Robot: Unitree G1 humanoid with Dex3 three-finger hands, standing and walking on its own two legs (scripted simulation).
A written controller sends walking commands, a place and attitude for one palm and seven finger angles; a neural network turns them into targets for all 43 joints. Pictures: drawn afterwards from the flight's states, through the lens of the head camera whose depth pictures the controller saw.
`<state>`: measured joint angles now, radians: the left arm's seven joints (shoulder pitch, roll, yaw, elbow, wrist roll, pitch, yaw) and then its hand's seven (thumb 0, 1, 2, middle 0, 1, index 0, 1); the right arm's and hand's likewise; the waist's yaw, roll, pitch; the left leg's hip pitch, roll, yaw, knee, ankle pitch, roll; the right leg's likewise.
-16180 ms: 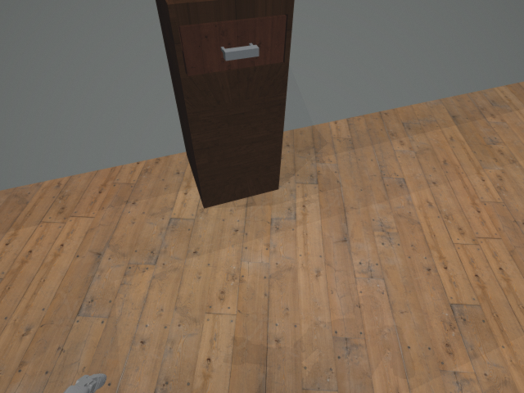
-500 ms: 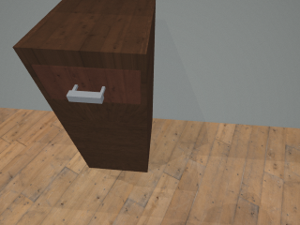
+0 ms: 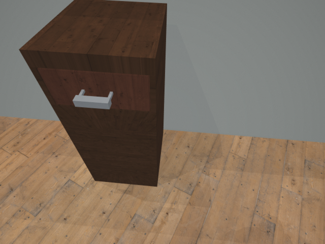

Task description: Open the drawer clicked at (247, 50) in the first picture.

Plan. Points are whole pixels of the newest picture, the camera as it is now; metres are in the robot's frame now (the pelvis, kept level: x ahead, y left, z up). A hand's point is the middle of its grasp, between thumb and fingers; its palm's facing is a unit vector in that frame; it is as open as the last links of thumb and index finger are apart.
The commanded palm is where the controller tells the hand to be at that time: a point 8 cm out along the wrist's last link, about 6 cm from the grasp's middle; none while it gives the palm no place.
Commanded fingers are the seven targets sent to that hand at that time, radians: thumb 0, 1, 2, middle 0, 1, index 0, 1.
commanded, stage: look again from close up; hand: left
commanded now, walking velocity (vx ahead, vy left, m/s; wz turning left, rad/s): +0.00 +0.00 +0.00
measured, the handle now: (94, 97) +0.55 +0.27 +0.02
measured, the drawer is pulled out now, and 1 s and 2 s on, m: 0.00 0.00 0.00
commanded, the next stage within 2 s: raise the hand with hooked fingers in 0.56 s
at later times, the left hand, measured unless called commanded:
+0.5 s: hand out of the picture -0.02 +0.22 -0.17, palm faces +0.03 -0.97 -0.23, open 7.4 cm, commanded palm none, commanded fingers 0.00 0.90 0.90 -0.20 -0.30 -0.20 -0.30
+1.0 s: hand (85, 197) +0.22 +0.20 +0.00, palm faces +0.06 -0.44 -0.90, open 8.1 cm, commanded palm +0.13 +0.25 -0.01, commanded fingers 0.00 0.48 0.72 -0.23 -0.57 -0.23 -0.57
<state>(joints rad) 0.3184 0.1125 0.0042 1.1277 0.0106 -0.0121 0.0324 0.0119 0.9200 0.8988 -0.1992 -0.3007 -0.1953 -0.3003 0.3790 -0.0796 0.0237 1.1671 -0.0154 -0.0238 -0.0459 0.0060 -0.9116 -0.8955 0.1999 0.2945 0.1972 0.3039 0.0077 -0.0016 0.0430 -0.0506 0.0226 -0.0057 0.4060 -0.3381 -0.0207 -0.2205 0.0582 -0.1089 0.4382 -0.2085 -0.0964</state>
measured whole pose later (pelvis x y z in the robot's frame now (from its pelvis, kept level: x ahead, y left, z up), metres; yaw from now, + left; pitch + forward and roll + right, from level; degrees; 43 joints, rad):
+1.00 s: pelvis -0.01 +0.04 -0.02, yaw -4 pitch +5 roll +2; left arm 0.38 0.24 -0.10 -0.04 0.79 0.01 0.38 0.02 0.72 0.81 -0.21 -0.43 -0.21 -0.43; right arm 0.11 -0.30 -0.04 0.56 -0.03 -0.11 0.01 0.02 -0.92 -0.90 0.20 0.29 0.20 0.30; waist 0.01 0.04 -0.10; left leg -0.32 -0.04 0.13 0.64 -0.40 0.05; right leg -0.51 0.01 0.02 0.72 -0.30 -0.04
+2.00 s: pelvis -0.01 +0.04 +0.00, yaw -2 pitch +0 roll +1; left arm -0.03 0.48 -0.07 -0.04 0.94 0.06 0.10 0.00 -0.43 0.33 -0.32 -1.16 -0.31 -1.16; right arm 0.08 -0.24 0.01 0.59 0.01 0.12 -0.01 0.02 -0.91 -0.90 0.20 0.29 0.20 0.30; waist 0.08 0.08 -0.01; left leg -0.15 -0.05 0.02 0.48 -0.32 0.04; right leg -0.30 0.01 -0.03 0.52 -0.22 -0.03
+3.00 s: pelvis -0.02 +0.03 +0.00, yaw -1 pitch +2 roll +1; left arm -0.37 0.54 -0.05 0.28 0.92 -0.12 0.01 0.00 -0.49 0.30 -0.32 -1.20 -0.32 -1.20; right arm 0.14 -0.25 0.00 0.62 0.02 0.12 -0.02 0.01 -0.91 -0.90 0.20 0.29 0.20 0.30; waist 0.06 0.06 0.00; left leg -0.19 -0.05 -0.01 0.42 -0.27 0.03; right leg -0.32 0.01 -0.05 0.44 -0.17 -0.05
